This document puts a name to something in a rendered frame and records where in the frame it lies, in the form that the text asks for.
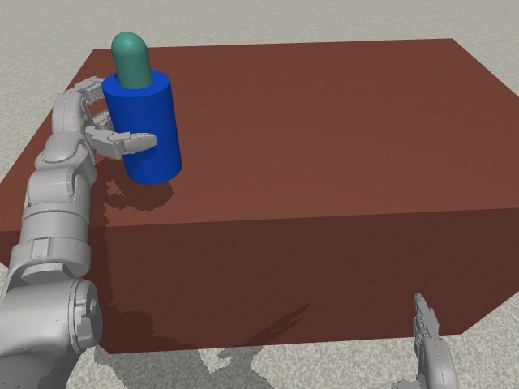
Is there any left robot arm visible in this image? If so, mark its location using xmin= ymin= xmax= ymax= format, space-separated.
xmin=0 ymin=130 xmax=103 ymax=389

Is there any right robot hand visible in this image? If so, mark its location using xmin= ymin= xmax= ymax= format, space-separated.
xmin=392 ymin=293 xmax=459 ymax=389

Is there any bottle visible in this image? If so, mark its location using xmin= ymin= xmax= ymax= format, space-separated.
xmin=101 ymin=32 xmax=182 ymax=185

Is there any left robot hand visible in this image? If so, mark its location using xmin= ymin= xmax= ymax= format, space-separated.
xmin=52 ymin=76 xmax=157 ymax=160

